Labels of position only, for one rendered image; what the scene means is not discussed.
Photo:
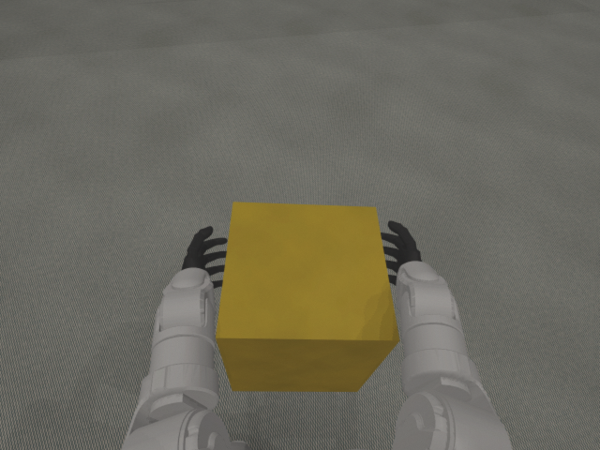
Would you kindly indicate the carton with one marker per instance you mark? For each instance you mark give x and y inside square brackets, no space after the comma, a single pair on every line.
[306,304]

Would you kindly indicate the left robot upper arm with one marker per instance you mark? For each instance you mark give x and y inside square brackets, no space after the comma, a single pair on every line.
[196,429]

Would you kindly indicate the right robot hand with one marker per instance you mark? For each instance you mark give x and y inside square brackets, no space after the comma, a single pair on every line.
[406,248]

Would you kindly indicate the left robot forearm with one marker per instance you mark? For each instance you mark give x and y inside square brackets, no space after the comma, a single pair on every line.
[182,373]

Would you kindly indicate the left robot hand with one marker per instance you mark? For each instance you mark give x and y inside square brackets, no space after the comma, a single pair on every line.
[196,249]

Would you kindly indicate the right robot forearm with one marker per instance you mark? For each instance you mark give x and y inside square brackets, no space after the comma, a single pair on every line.
[431,331]

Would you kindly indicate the right robot upper arm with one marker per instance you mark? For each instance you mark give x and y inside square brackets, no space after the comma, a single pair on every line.
[431,420]

